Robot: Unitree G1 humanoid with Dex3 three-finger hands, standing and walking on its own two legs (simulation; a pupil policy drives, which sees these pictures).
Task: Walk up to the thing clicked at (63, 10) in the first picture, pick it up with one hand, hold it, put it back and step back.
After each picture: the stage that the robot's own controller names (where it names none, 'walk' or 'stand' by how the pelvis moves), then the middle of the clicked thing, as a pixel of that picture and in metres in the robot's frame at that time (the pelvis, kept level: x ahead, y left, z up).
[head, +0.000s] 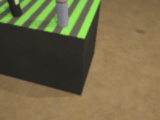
stand; (61, 7) +0.88 +0.13 +0.03
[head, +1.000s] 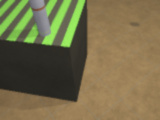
walk; (40, 13) +0.74 +0.26 +0.04
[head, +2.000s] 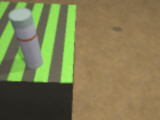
rise first; (28, 42) +0.48 +0.22 +0.06
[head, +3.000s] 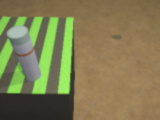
stand; (26, 56) +0.47 +0.23 +0.03
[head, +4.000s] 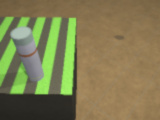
stand; (29, 57) +0.46 +0.22 +0.03
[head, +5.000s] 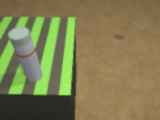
stand; (28, 57) +0.46 +0.23 +0.03
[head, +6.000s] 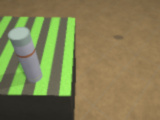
stand; (28, 58) +0.46 +0.23 +0.03
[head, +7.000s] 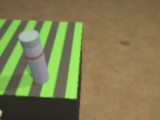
rise first; (36, 59) +0.46 +0.21 +0.03
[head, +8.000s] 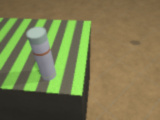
go down; (43, 56) +0.47 +0.20 +0.03
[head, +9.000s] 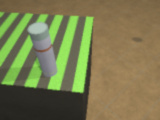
go down; (44, 52) +0.48 +0.20 +0.04
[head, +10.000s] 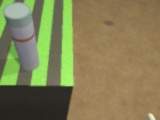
go down; (25, 42) +0.46 +0.18 +0.08
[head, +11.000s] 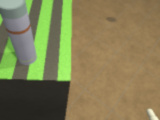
close in; (20, 35) +0.48 +0.19 +0.09
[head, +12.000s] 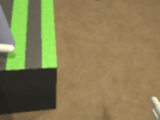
close; out of the picture +0.49 +0.20 +0.12
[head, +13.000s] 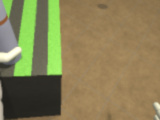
lift; out of the picture +0.47 +0.21 +0.11
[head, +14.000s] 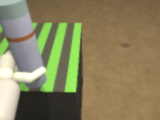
lift; (25, 47) +0.34 +0.17 +0.23
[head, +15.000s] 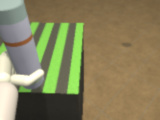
hold; (22, 50) +0.33 +0.17 +0.23
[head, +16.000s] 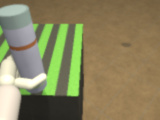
hold; (26, 54) +0.33 +0.16 +0.20
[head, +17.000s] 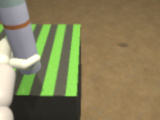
crouch; (20, 35) +0.38 +0.18 +0.23
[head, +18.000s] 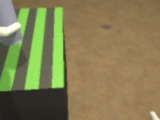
lower; out of the picture +0.50 +0.20 +0.24
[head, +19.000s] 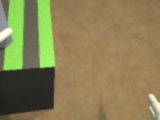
lower; out of the picture +0.52 +0.20 +0.13
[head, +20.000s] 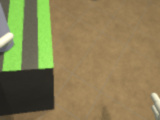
lower; out of the picture +0.51 +0.20 +0.12
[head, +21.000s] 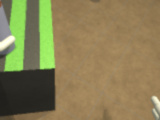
lower; out of the picture +0.50 +0.20 +0.12
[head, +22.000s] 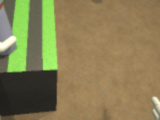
lower; out of the picture +0.50 +0.20 +0.12
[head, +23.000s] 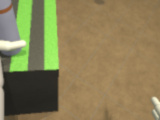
open; (1, 18) +0.50 +0.19 +0.12
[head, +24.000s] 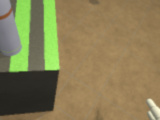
sink last; (0, 21) +0.48 +0.19 +0.11
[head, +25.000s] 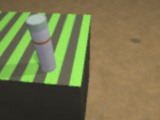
sink last; (43, 46) +0.49 +0.19 +0.08
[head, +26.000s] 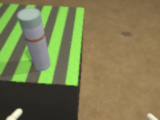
stand; (36, 43) +0.48 +0.19 +0.09
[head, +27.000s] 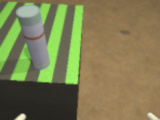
stand; (36, 41) +0.48 +0.18 +0.10
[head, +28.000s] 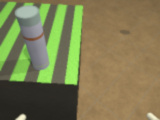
stand; (35, 42) +0.47 +0.19 +0.10
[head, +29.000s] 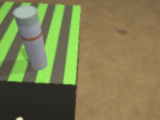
stand; (33, 42) +0.47 +0.18 +0.09
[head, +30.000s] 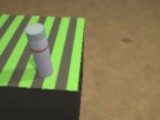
stand; (41, 53) +0.49 +0.19 +0.03
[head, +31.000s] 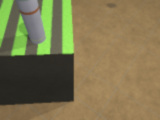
walk; (31, 16) +0.57 +0.21 +0.06
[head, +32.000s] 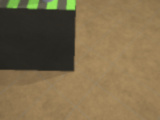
walk; out of the picture +0.88 +0.21 +0.06
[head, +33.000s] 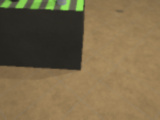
stand; out of the picture +1.09 +0.19 +0.05
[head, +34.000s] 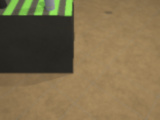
stand; out of the picture +1.07 +0.23 +0.03
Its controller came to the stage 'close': yes
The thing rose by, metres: 0.21
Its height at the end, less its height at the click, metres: +0.00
